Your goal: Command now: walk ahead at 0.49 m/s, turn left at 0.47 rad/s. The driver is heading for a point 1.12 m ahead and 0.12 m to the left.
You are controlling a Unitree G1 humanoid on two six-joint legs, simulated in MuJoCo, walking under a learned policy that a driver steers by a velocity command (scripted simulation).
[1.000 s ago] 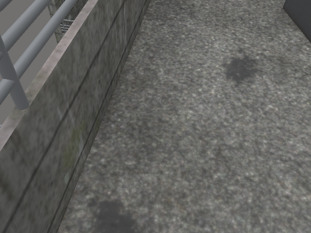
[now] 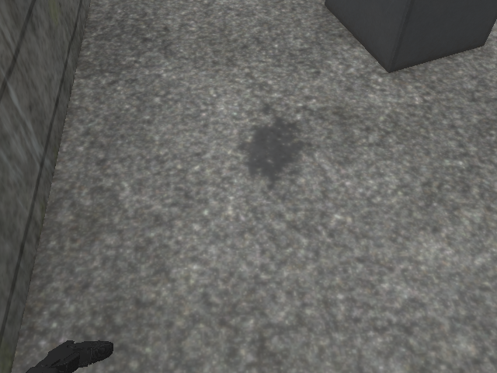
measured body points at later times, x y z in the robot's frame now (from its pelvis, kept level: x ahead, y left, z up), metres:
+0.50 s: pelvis +0.27 -0.04 +0.00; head +0.29 -0.03 +0.45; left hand +0.22 +0.25 -0.11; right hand +0.53 -0.23 -0.09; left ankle +0.34 +0.15 -0.68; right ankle +0.24 -0.16 -0.75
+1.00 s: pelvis +0.50 +0.11 +0.00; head +0.52 +0.12 +0.45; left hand +0.56 +0.42 -0.11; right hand +0.63 -0.14 -0.12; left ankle +0.42 +0.17 -0.74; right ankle +0.69 -0.03 -0.67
